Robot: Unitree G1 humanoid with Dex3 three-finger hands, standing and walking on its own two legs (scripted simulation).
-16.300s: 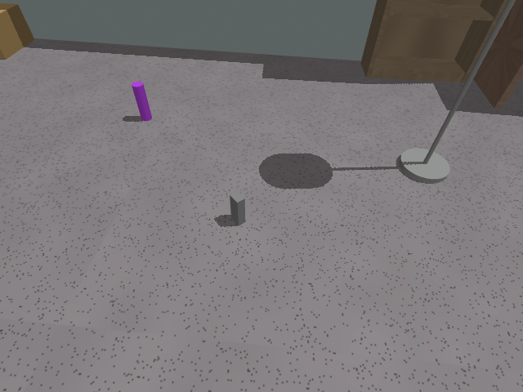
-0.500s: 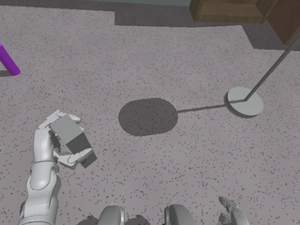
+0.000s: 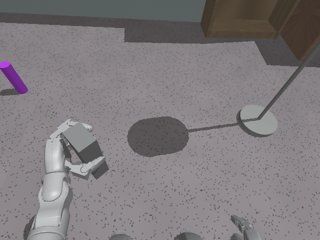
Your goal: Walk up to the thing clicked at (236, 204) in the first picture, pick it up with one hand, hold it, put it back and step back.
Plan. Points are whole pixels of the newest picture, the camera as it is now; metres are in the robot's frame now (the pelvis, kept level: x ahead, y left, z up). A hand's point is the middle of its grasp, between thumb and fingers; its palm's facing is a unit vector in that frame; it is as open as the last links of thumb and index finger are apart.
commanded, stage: hold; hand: left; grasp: from the side
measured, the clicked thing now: (89, 153) +0.34 +0.17 +0.02
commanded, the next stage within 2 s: crouch in 0.74 s
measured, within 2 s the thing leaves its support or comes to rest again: neither
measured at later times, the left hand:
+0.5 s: hand (85, 145) +0.34 +0.17 +0.05, palm faces +0.17 -0.99 -0.02, open 10.2 cm
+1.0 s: hand (85, 145) +0.34 +0.17 +0.06, palm faces +0.18 -0.98 -0.01, open 10.2 cm
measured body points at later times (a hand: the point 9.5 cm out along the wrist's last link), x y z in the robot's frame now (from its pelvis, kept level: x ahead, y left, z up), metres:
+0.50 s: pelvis +0.01 +0.00 +0.01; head +0.07 +0.01 +0.46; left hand +0.33 +0.22 +0.06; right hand +0.13 -0.25 -0.10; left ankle +0.01 +0.12 -0.67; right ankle +0.02 -0.13 -0.67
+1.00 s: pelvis +0.00 -0.01 +0.02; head +0.06 +0.00 +0.47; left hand +0.32 +0.22 +0.06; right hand +0.14 -0.25 -0.09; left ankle +0.01 +0.12 -0.67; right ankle +0.02 -0.13 -0.67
